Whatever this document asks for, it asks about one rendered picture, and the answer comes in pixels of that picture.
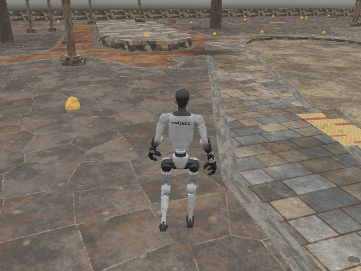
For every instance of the left robot forearm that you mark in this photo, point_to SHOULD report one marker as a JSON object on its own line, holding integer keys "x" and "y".
{"x": 153, "y": 146}

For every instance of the left robot foot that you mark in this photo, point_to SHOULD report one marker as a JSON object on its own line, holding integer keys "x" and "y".
{"x": 163, "y": 227}

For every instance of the right robot forearm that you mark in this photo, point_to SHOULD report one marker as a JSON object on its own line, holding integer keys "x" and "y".
{"x": 209, "y": 152}

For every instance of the right robot upper arm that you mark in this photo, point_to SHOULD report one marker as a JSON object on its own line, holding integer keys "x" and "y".
{"x": 202, "y": 129}

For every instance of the left robot shin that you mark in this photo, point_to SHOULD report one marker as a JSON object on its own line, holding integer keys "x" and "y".
{"x": 164, "y": 205}

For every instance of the left robot hand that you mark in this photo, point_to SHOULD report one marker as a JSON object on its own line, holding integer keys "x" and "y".
{"x": 151, "y": 155}

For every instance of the left robot upper arm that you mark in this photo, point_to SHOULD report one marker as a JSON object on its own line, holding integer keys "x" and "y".
{"x": 160, "y": 127}

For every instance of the right robot hand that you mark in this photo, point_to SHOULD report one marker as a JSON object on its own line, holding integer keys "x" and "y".
{"x": 213, "y": 166}

